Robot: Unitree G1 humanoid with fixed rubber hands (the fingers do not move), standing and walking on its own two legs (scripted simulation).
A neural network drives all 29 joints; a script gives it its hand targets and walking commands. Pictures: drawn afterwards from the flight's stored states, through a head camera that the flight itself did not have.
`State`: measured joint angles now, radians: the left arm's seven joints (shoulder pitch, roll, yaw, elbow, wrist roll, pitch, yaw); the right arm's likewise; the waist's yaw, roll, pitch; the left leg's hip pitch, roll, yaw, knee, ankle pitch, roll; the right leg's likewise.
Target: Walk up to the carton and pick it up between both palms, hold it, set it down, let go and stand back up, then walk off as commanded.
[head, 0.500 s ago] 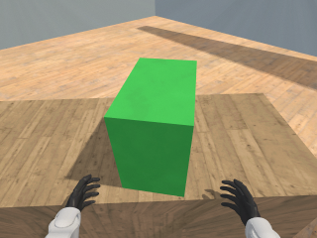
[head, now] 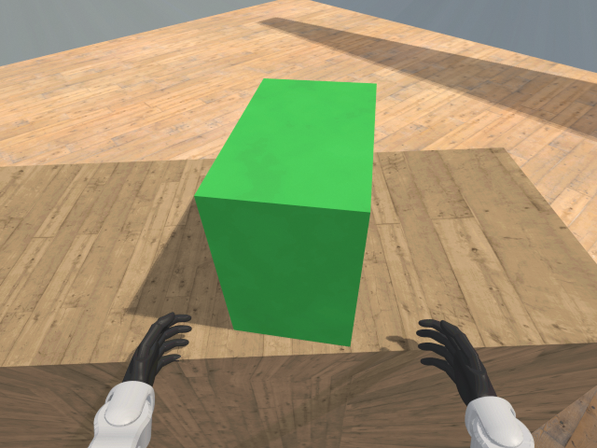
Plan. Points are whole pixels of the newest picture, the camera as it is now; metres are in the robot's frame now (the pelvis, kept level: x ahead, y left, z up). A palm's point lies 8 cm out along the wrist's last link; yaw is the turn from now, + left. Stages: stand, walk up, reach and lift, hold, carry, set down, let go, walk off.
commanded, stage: stand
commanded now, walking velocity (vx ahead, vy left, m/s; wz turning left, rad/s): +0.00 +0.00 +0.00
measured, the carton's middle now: (305, 207) +0.47 +0.03 +0.09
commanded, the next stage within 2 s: none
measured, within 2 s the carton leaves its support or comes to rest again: neither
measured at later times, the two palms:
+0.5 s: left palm (140, 387) +0.21 +0.24 +0.01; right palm (473, 390) +0.23 -0.19 +0.00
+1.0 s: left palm (139, 387) +0.21 +0.24 +0.01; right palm (472, 389) +0.23 -0.19 +0.00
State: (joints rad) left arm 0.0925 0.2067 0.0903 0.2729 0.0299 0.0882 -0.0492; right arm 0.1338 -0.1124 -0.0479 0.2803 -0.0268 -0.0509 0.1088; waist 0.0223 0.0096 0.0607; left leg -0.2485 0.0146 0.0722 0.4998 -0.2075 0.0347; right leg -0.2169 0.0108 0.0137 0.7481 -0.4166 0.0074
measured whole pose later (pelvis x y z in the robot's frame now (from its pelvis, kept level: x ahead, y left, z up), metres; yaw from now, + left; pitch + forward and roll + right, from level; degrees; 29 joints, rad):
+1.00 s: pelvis -0.02 +0.01 -0.02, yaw -1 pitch -1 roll +0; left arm 0.12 0.25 0.03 0.31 0.03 -0.13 -0.04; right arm 0.13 -0.22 0.00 0.23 -0.02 -0.15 0.08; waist 0.04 0.06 0.02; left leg -0.32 0.01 0.08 0.70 -0.37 0.03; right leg -0.25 0.02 0.01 0.69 -0.42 -0.01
